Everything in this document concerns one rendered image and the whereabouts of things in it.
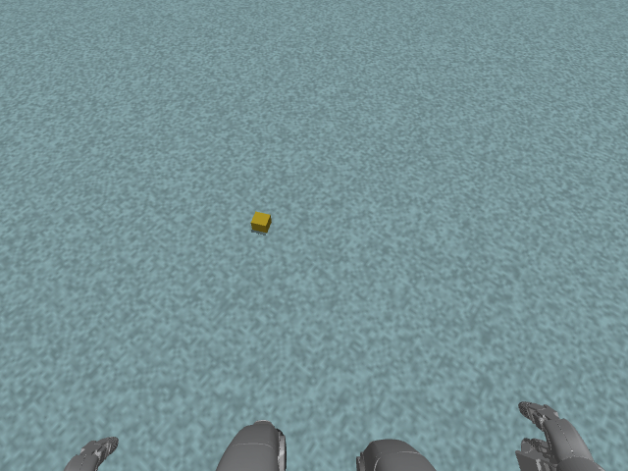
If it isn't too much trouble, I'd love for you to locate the small box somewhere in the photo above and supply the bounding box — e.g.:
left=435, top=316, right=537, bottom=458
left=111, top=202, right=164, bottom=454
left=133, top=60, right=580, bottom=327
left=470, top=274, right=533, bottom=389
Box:
left=251, top=212, right=272, bottom=233

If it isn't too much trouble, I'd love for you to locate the left robot hand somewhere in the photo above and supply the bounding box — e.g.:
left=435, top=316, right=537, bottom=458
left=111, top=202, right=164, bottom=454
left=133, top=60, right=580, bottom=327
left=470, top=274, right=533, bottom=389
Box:
left=64, top=437, right=119, bottom=471

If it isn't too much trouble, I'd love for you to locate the right robot hand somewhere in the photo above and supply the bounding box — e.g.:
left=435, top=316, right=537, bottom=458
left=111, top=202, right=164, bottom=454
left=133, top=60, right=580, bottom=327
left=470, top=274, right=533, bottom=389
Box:
left=515, top=401, right=595, bottom=471

